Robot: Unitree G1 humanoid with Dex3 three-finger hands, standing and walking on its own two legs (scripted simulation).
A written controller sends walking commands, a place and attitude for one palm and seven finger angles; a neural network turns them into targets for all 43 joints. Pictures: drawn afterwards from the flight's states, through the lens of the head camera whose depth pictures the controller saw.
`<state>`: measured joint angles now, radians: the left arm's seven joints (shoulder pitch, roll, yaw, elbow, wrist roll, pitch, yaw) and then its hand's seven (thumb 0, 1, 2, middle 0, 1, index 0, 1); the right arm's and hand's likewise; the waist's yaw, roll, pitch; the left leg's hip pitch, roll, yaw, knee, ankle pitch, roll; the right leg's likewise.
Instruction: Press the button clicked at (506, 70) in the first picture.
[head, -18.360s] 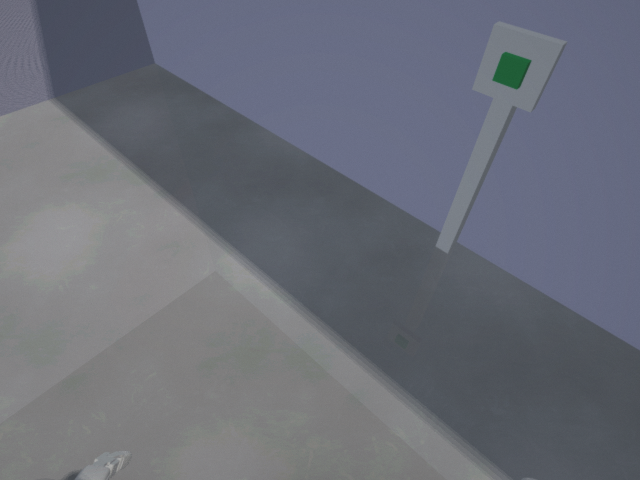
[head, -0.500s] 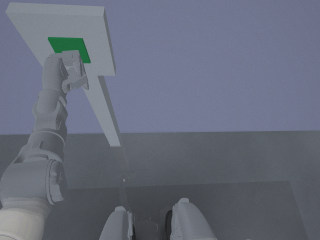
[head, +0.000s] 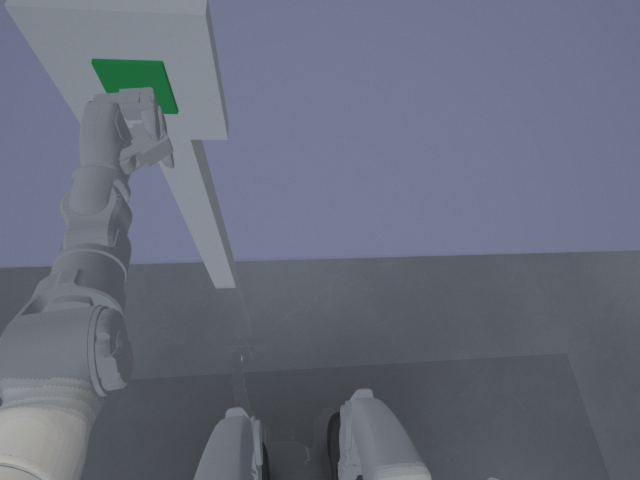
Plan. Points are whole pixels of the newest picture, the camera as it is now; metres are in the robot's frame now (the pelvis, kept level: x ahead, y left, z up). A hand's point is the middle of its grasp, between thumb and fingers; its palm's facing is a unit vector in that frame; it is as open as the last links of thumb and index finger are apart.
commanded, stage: pull the fist back off the button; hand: left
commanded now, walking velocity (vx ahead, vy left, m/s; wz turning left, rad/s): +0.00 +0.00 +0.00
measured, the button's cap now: (139, 81) +0.57 +0.17 +0.10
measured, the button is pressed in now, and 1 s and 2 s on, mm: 13 0 0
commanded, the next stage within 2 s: draw the hand back to the body in 0.80 s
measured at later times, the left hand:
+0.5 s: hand (158, 166) +0.47 +0.15 +0.07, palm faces -0.03 -1.00 -0.02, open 2.9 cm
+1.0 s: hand (154, 197) +0.42 +0.15 +0.08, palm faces -0.03 -1.00 -0.04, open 3.1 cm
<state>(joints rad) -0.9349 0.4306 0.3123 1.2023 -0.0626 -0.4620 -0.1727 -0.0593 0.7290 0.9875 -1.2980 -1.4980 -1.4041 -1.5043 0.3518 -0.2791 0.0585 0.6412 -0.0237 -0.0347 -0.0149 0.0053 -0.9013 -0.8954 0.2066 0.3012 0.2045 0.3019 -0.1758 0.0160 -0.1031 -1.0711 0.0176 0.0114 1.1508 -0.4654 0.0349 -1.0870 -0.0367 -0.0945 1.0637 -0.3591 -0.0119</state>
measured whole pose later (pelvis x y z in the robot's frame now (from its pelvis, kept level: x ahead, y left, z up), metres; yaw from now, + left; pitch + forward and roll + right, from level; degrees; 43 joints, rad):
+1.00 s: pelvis +0.06 -0.01 +0.03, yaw +0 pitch +16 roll -1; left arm -0.21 0.23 0.17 0.42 -0.18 -0.37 -0.17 0.02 0.90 0.89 -1.30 -1.50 -1.30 -1.50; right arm 0.21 -0.23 0.01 0.56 0.01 -0.01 -0.02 0.01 -0.90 -0.90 0.20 0.30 0.20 0.30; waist -0.04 0.02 -0.11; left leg -0.77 0.02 0.02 1.01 -0.52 0.01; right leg -0.81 -0.02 -0.08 0.97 -0.44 -0.02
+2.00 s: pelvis +0.09 +0.00 +0.10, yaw +0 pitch -3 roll -1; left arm 0.50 0.31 0.23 -0.43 -0.05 -0.05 0.10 0.01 0.89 0.89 -1.30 -1.50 -1.31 -1.50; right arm 0.20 -0.22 0.04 0.60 -0.01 -0.10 -0.07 0.01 -0.90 -0.90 0.21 0.30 0.20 0.30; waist 0.06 0.07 0.00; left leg -0.07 0.00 0.04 0.44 -0.32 0.03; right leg -0.11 -0.02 -0.07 0.41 -0.24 0.01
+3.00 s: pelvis +0.03 +0.02 +0.09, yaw -1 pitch +0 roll +0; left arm 0.63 0.40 0.40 -0.59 -0.03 -0.18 0.12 0.01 0.89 0.89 -1.30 -1.50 -1.31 -1.50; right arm 0.18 -0.22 -0.01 0.55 -0.01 -0.01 -0.08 0.01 -0.90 -0.90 0.20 0.30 0.20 0.30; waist 0.01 0.00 0.02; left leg -0.27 -0.03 0.07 0.53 -0.26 0.05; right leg -0.32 -0.05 -0.04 0.49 -0.17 0.02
